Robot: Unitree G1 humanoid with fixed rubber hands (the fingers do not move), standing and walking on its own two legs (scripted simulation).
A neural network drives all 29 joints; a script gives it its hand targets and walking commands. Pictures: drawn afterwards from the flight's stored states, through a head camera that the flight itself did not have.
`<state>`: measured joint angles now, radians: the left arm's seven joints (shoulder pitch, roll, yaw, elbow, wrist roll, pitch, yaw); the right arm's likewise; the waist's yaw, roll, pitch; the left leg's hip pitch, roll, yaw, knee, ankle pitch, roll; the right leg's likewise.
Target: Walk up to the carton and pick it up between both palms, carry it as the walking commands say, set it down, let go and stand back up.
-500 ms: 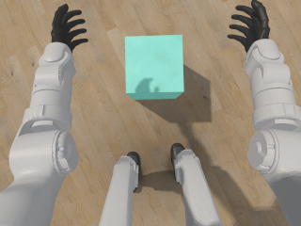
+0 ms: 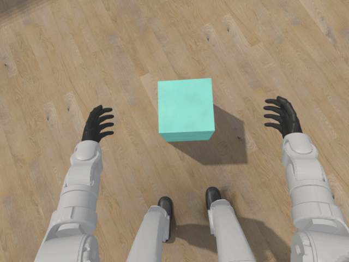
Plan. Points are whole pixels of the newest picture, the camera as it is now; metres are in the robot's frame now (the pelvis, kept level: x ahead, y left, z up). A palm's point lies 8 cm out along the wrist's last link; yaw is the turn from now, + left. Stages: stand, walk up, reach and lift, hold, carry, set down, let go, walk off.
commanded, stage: let go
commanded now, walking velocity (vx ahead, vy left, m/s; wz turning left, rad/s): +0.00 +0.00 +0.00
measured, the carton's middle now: (186, 113) +0.55 -0.01 -0.57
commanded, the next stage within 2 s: stand in 0.86 s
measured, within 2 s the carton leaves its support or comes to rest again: neither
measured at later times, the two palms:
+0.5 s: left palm (52, 218) +0.23 +0.23 -0.01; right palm (315, 207) +0.23 -0.22 -0.02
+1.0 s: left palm (38, 235) +0.20 +0.26 -0.02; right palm (332, 209) +0.23 -0.24 -0.02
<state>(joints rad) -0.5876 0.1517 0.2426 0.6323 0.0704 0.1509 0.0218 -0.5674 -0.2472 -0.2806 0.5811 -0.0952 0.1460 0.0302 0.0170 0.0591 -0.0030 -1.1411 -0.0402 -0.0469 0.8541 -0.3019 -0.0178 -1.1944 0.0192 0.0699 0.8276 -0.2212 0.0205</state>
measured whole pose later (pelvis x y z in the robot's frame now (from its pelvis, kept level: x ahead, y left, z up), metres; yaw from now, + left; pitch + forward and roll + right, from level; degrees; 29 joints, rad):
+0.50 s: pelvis +0.06 +0.00 +0.06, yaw +1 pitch +5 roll +0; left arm 0.18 0.19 0.06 0.45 0.01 0.01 -0.05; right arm 0.18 -0.17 -0.07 0.45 -0.04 0.02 0.05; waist 0.00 0.04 0.06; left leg -0.32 -0.02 -0.09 0.53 -0.30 -0.01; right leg -0.36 0.02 0.03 0.51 -0.24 0.00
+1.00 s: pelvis +0.07 +0.00 +0.06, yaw +0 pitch -2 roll -1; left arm 0.22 0.26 0.04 0.59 0.04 0.08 -0.01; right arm 0.20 -0.26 -0.02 0.56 -0.04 0.08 0.01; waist 0.02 0.02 0.05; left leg -0.13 -0.01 -0.07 0.50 -0.33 0.00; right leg -0.18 0.02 0.05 0.48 -0.27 0.01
